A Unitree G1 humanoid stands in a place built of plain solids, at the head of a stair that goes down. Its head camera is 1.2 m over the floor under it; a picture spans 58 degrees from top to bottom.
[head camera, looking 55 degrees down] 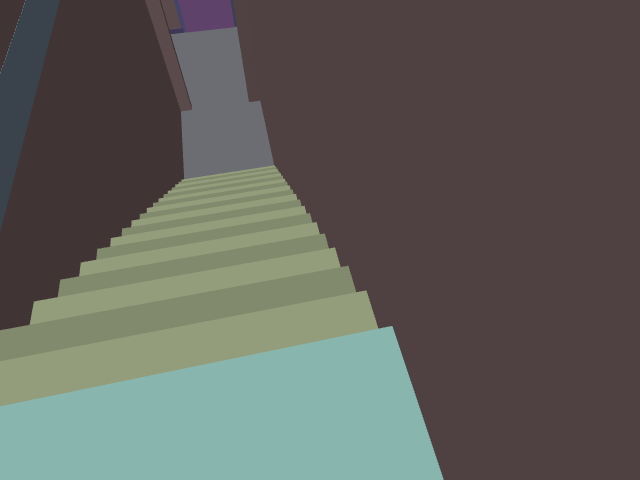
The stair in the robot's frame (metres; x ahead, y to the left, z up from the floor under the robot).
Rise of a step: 0.18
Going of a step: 0.22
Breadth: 1.45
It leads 12 degrees to the left of straight ahead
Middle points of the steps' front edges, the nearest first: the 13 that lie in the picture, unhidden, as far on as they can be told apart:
0.38 0.47 0.00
0.60 0.51 -0.18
0.82 0.56 -0.37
1.04 0.61 -0.55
1.26 0.65 -0.74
1.48 0.70 -0.92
1.70 0.75 -1.11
1.91 0.80 -1.29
2.13 0.84 -1.48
2.35 0.89 -1.66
2.57 0.94 -1.85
2.79 0.98 -2.03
3.01 1.03 -2.22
